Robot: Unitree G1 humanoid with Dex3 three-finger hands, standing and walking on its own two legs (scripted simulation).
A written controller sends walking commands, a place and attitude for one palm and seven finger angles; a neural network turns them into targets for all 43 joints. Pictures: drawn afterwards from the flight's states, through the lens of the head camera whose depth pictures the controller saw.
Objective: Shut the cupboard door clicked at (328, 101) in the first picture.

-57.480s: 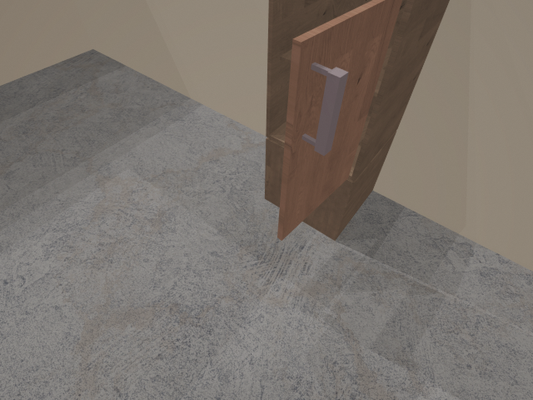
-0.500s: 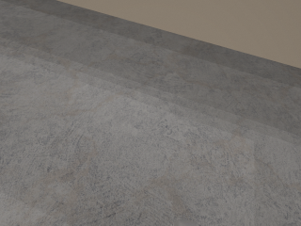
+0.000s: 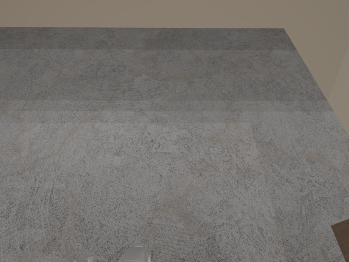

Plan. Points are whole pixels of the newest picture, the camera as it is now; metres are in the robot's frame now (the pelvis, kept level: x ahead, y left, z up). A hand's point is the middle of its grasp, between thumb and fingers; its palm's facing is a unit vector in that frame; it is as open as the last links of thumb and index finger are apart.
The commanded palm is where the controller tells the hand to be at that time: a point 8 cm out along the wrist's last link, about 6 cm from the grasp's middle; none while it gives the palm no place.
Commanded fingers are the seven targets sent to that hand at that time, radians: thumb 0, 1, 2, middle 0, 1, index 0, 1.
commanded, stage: turn to face it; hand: left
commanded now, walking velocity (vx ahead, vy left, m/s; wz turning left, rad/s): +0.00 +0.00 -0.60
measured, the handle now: out of the picture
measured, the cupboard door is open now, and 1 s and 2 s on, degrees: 15 15 15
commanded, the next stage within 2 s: none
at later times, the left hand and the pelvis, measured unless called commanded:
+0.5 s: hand (99, 242) +0.18 +0.21 -0.16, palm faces -0.29 -0.93 -0.21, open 7.4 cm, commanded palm none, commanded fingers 0.00 0.90 0.90 -0.20 -0.30 -0.20 -0.30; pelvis +0.02 +0.04 +0.00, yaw -19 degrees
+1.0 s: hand (127, 238) +0.20 +0.14 -0.16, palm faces -0.51 -0.83 -0.21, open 7.4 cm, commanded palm none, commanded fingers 0.00 0.90 0.90 -0.20 -0.30 -0.20 -0.30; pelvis +0.04 +0.01 +0.00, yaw -34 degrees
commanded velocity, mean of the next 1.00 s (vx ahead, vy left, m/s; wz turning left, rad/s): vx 0.00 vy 0.00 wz -0.60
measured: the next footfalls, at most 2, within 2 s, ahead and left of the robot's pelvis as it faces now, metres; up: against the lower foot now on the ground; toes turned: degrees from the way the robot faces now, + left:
left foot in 0.14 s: +0.07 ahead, +0.14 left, +0.00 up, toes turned -2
right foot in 0.60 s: +0.01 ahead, -0.09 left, +0.00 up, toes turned -28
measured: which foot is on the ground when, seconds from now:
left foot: up 0.00-0.12, down 0.14-0.60, up 0.62-1.00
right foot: down 0.00-0.14, up 0.16-0.58, down 0.60-1.00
